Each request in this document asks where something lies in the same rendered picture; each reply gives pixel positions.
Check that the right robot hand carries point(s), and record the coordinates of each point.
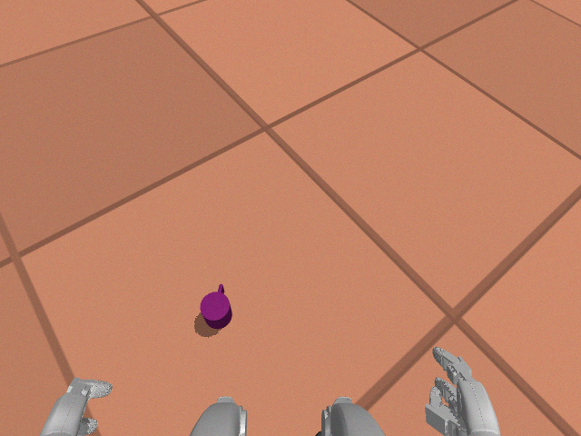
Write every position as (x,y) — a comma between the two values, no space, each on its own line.
(469,407)

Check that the mug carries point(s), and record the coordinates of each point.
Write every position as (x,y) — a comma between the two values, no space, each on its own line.
(216,309)

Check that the left robot hand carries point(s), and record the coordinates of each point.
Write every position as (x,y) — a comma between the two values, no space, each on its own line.
(68,411)

